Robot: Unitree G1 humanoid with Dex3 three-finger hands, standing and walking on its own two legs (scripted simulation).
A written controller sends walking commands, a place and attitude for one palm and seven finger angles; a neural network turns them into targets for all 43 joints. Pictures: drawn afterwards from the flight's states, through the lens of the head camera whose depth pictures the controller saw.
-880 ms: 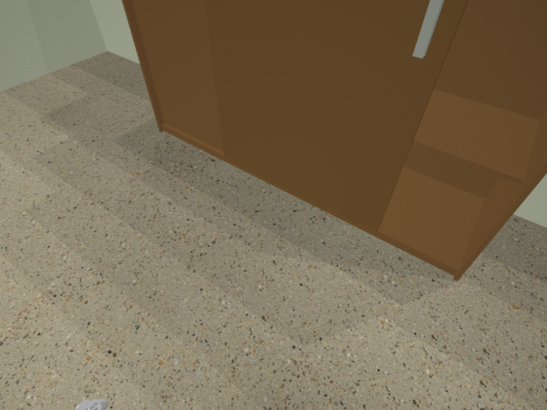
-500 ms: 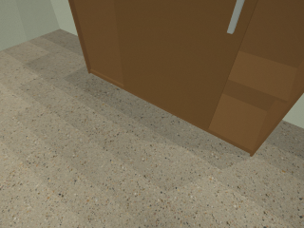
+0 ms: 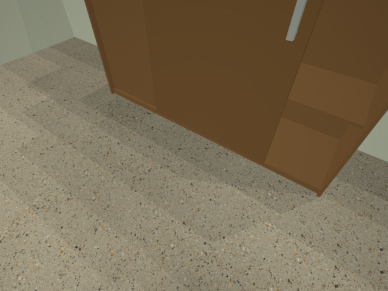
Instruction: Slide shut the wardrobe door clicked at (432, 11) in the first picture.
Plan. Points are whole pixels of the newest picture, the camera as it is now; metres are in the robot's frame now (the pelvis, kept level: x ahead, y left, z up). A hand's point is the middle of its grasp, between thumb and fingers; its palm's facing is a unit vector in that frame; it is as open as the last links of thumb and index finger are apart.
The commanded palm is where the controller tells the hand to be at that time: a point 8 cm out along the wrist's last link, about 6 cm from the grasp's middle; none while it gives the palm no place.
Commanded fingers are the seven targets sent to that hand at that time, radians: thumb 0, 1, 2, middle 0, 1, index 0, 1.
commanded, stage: look at it before walking up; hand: left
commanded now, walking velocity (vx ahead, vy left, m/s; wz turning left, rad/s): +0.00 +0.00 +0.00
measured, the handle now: out of the picture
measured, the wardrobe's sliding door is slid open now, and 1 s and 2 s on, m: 0.36 0.36 0.36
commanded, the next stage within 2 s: walk to a spot facing it in 0.56 s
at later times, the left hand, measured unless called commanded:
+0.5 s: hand out of the picture +0.08 +0.25 -0.15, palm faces -0.03 -0.94 -0.34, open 7.4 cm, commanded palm none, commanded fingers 0.00 0.90 0.90 -0.20 -0.30 -0.20 -0.30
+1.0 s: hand out of the picture +0.04 +0.20 -0.19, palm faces -0.04 -0.98 -0.18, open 7.4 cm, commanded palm none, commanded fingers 0.00 0.90 0.90 -0.20 -0.30 -0.20 -0.30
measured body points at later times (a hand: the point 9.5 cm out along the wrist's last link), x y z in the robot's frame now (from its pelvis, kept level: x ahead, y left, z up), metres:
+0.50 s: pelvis +0.01 +0.00 +0.00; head +0.01 +0.00 +0.45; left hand +0.08 +0.30 -0.13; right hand +0.09 -0.30 -0.13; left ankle +0.01 +0.13 -0.74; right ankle +0.01 -0.12 -0.74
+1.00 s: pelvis +0.07 +0.01 -0.02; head +0.06 +0.02 +0.43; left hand +0.05 +0.25 -0.18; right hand +0.05 -0.23 -0.16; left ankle +0.01 +0.13 -0.74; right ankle +0.01 -0.11 -0.73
